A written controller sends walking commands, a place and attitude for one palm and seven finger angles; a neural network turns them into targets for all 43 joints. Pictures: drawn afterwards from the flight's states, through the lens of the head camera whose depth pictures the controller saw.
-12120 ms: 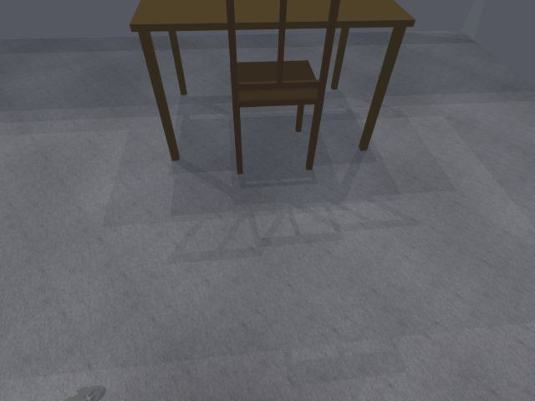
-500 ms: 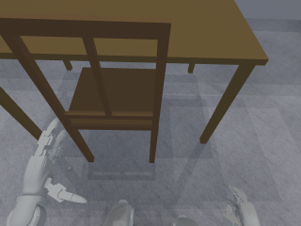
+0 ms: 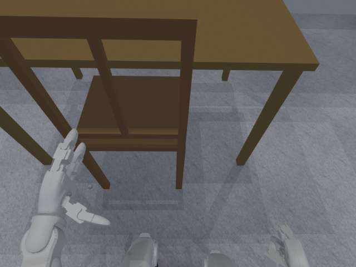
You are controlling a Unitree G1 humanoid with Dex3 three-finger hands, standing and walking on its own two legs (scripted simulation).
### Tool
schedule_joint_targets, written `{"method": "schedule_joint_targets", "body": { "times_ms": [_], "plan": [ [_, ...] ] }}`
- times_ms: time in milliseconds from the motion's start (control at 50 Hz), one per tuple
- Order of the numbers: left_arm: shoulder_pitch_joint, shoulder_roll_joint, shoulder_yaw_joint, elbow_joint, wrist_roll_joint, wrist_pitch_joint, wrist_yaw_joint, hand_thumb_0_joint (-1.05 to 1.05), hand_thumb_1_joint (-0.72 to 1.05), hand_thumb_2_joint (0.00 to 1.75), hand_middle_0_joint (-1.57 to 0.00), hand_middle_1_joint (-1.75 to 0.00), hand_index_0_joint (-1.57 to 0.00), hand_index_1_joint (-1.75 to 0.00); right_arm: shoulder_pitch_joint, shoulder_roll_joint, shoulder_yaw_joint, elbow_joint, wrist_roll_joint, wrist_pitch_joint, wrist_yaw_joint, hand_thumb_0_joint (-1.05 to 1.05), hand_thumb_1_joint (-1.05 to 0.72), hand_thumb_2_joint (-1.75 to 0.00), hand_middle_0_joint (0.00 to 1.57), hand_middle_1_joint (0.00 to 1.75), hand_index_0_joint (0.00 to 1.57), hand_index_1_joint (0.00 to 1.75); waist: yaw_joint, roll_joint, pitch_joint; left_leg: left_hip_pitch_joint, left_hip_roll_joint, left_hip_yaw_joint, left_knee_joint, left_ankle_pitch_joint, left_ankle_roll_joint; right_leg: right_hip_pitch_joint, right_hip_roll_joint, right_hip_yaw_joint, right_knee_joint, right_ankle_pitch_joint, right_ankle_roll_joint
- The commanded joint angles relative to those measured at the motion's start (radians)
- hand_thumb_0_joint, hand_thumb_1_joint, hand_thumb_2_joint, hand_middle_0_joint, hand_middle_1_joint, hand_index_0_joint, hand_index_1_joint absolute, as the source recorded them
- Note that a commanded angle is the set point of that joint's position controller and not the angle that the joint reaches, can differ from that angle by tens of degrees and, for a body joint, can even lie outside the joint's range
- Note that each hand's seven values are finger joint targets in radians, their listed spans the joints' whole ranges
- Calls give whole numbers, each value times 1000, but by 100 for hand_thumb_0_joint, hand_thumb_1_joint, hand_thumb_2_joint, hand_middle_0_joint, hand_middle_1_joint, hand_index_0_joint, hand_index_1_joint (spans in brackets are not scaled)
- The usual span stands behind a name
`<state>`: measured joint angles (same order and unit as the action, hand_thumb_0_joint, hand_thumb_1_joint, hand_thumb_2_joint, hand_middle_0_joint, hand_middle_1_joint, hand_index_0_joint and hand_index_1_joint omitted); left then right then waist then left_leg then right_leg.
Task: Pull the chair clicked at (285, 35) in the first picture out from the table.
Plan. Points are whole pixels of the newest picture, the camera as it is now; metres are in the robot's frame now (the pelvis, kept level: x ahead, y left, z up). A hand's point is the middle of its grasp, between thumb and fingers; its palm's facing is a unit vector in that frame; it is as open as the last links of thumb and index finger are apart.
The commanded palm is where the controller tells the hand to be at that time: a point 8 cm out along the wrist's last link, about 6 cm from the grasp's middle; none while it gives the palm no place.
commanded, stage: aim the fingers beside a spindle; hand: left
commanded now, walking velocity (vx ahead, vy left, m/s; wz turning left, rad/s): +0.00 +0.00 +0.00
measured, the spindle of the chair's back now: (112, 95) +0.53 +0.21 +0.03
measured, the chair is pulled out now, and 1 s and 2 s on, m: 0.00 0.00 0.00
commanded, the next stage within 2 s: push the fingers through the gap in 1.64 s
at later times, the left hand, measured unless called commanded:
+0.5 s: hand (101, 165) +0.33 +0.19 +0.02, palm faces +0.04 -1.00 -0.05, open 16.9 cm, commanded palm +0.30 +0.24 +0.02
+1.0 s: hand (110, 150) +0.38 +0.19 +0.00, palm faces +0.05 -1.00 -0.04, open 16.9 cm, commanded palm +0.36 +0.23 +0.00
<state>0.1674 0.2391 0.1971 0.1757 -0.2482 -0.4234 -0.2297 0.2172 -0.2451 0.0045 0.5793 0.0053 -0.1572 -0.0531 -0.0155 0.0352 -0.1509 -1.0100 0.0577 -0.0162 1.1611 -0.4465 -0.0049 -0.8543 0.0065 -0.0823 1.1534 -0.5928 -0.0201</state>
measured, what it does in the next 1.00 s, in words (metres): stands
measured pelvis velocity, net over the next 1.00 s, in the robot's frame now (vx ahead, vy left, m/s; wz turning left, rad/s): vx -0.01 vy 0.01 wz -0.03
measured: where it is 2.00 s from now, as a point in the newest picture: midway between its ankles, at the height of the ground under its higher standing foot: outside the picture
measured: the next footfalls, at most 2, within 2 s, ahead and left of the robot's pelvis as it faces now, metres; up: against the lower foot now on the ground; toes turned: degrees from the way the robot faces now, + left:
none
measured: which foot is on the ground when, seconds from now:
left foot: down 0.00-1.00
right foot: down 0.00-1.00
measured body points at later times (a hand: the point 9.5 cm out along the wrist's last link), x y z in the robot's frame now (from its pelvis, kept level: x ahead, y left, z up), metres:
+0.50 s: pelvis +0.00 +0.00 -0.01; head +0.09 +0.01 +0.43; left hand +0.32 +0.25 +0.03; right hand +0.14 -0.25 -0.11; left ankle +0.06 +0.12 -0.65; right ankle -0.02 -0.11 -0.65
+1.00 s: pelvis -0.01 +0.01 -0.03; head +0.10 +0.02 +0.41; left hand +0.37 +0.24 +0.01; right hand +0.10 -0.25 -0.14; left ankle +0.06 +0.12 -0.65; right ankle -0.02 -0.11 -0.65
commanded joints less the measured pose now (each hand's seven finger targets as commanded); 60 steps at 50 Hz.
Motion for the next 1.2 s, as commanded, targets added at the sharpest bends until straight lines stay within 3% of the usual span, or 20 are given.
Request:
{"method": "schedule_joint_targets", "body": {
  "times_ms": [0,200,240,320,380,420,480,520,600,640,660,700,720,800,840,880,940,1020,1080,1180],
  "plan": [
    [-125,158,101,-178,-23,-64,10,0,-50,30,-6,-8,-6,-8,-5,-131,-56,-136,5,-41,-3,0,-90,-90,20,30,20,30,-3,6,-286,308,-33,-5,-129,214,35,43,20,47,-187,304,8],
    [-264,143,68,-101,-7,-79,8,0,-50,30,-6,-8,-6,-8,12,-139,-58,-119,3,-24,0,0,-90,-90,20,30,20,30,-20,28,-293,300,-28,-12,-110,193,32,-23,23,45,-160,273,5],
    [-293,143,70,-79,-6,-79,16,0,-50,30,-6,-8,-6,-8,13,-140,-58,-117,3,-20,1,0,-90,-90,20,30,20,30,-26,5,-284,289,-27,-12,-109,171,33,-35,24,46,-166,250,6],
    [-381,162,88,-37,8,-85,33,0,-50,30,-6,-8,-6,-8,18,-139,-56,-108,0,-7,1,0,-90,-90,20,30,20,30,-26,21,-302,277,-28,-9,-98,163,31,-46,23,50,-152,244,5],
    [-383,176,108,-27,13,-92,40,0,-50,30,-6,-8,-6,-8,25,-140,-58,-111,-2,1,3,0,-90,-90,20,30,20,30,-11,24,-356,296,-27,-9,-94,200,31,-28,26,51,-137,278,2],
    [-383,163,93,-9,15,-91,42,0,-50,30,-6,-8,-6,-8,28,-139,-58,-107,-2,7,8,0,-90,-90,20,30,20,30,-13,41,-352,306,-25,-8,-94,218,27,-34,26,47,-134,296,1],
    [-398,141,73,27,20,-86,45,0,-50,30,-6,-8,-6,-8,33,-143,-60,-108,-3,17,12,0,-90,-90,20,30,20,30,-23,10,-347,290,-25,-10,-86,216,29,-50,26,44,-127,297,4],
    [-465,166,94,84,24,-83,51,0,-50,30,-6,-8,-6,-8,37,-146,-58,-94,-1,27,11,0,-90,-90,20,30,20,30,-34,-7,-306,241,-26,-7,-79,165,28,-64,27,50,-131,260,6],
    [-560,162,85,89,34,-110,57,0,-50,30,-6,-8,-6,-8,39,-146,-59,-89,-5,34,11,0,-90,-90,20,30,20,30,-37,34,-353,273,-26,-11,-67,169,27,-93,26,49,-118,248,2],
    [-551,178,104,99,35,-120,59,0,-50,30,-6,-8,-6,-8,46,-148,-62,-86,-7,37,12,0,-90,-90,20,30,20,30,-29,25,-385,285,-24,-12,-65,197,25,-83,28,48,-110,271,0],
    [-569,170,86,99,39,-123,57,0,-50,30,-6,-8,-6,-8,49,-149,-62,-84,-8,37,13,0,-90,-90,20,30,20,30,-37,41,-394,296,-22,-17,-60,213,26,-100,30,46,-101,277,-1],
    [-608,156,69,124,45,-124,61,0,-50,30,-6,-8,-6,-8,53,-148,-62,-76,-8,43,17,0,-90,-90,20,30,20,30,-42,55,-379,301,-20,-21,-58,203,21,-126,28,42,-99,263,-1],
    [-611,148,66,152,47,-120,62,0,-50,30,-6,-8,-6,-8,54,-148,-62,-72,-8,47,18,0,-90,-90,20,30,20,30,-47,33,-362,285,-21,-20,-57,187,23,-128,29,43,-105,254,0],
    [-642,184,102,191,53,-124,72,0,-50,30,-6,-8,-6,-8,62,-153,-64,-67,-10,60,20,0,-90,-90,20,30,20,30,-38,36,-392,276,-21,-20,-47,196,21,-131,28,46,-90,262,-2],
    [-667,183,108,219,52,-126,75,0,-50,30,-6,-8,-6,-8,64,-151,-64,-65,-11,67,22,0,-90,-90,20,30,20,30,-44,7,-382,241,-24,-12,-39,174,24,-121,28,50,-93,254,2],
    [-695,203,122,223,60,-138,80,0,-50,30,-6,-8,-6,-8,69,-153,-63,-66,-14,73,23,0,-90,-90,20,30,20,30,-37,37,-402,246,-25,-14,-33,188,23,-127,29,51,-79,263,-1],
    [-726,183,102,228,65,-149,82,0,-50,30,-6,-8,-6,-8,75,-152,-66,-61,-15,80,28,0,-90,-90,20,30,20,30,-46,56,-422,270,-22,-16,-24,206,19,-148,30,48,-73,272,-2],
    [-808,177,89,301,71,-151,83,0,-50,30,-6,-8,-6,-8,85,-157,-64,-46,-17,91,29,0,-90,-90,20,30,20,30,-71,22,-393,231,-22,-23,-12,162,23,-183,31,48,-70,235,1],
    [-742,222,140,298,72,-153,83,0,-50,30,-6,-8,-6,-8,91,-161,-68,-59,-17,101,30,0,-90,-90,20,30,20,30,-34,41,-455,260,-22,-19,-14,212,20,-151,31,49,-59,274,-5],
    [-731,200,119,236,67,-151,86,0,-50,30,-6,-8,-6,-8,88,-153,-68,-68,-15,115,37,0,-90,-90,20,30,20,30,-38,63,-476,291,-18,-18,-19,250,19,-139,34,47,-57,310,-3]
  ]
}}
